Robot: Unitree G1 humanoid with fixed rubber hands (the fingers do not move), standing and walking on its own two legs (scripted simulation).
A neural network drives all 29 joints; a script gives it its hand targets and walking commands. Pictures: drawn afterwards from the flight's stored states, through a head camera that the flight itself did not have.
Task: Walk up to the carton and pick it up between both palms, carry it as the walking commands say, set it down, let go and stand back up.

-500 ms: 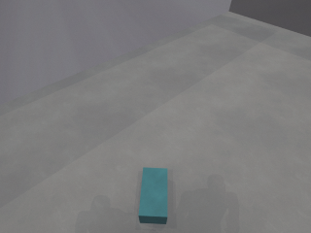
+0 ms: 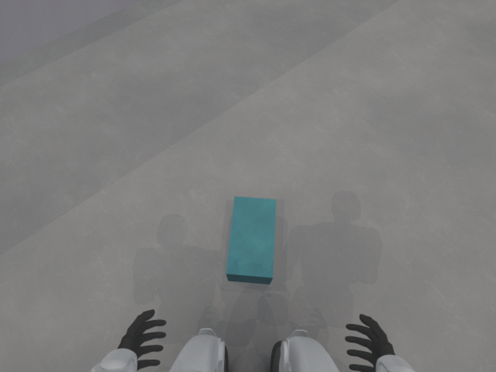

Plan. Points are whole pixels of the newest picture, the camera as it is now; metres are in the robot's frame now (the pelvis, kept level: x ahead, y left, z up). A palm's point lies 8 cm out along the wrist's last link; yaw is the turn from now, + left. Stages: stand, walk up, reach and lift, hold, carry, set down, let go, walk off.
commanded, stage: reach and lift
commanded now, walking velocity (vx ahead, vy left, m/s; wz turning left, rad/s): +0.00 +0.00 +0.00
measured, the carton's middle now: (252, 240) +0.50 +0.01 -0.65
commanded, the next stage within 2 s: none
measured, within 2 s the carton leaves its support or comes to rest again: neither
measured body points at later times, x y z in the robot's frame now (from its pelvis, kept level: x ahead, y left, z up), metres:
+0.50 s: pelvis -0.06 +0.01 -0.04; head +0.15 +0.01 +0.36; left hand +0.29 +0.21 -0.16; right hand +0.28 -0.19 -0.17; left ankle +0.01 +0.11 -0.69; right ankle +0.02 -0.10 -0.69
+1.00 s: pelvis -0.06 +0.01 -0.06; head +0.26 +0.01 +0.26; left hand +0.45 +0.20 -0.19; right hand +0.44 -0.17 -0.19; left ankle +0.01 +0.11 -0.69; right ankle +0.02 -0.10 -0.69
